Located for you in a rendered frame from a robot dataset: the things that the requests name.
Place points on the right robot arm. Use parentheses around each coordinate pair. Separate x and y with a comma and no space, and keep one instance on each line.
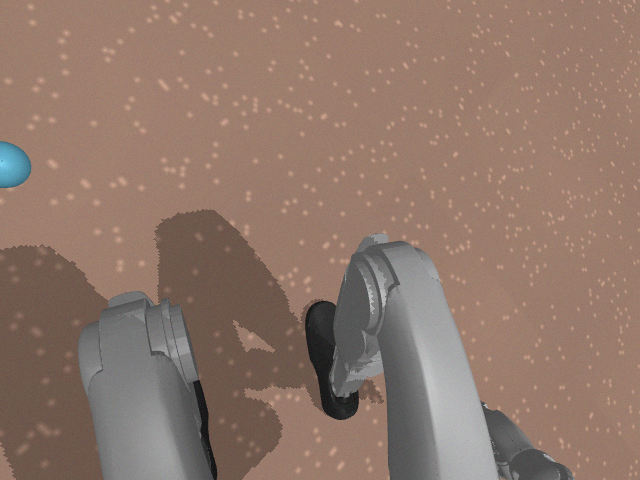
(533,464)

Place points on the right robot foot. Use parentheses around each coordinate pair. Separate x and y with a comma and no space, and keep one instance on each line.
(321,345)

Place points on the ball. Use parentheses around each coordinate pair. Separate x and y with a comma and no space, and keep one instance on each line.
(15,165)

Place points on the right robot hand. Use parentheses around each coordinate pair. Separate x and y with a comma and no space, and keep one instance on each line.
(506,438)

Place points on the left robot foot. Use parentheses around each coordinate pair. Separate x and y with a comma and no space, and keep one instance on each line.
(204,428)

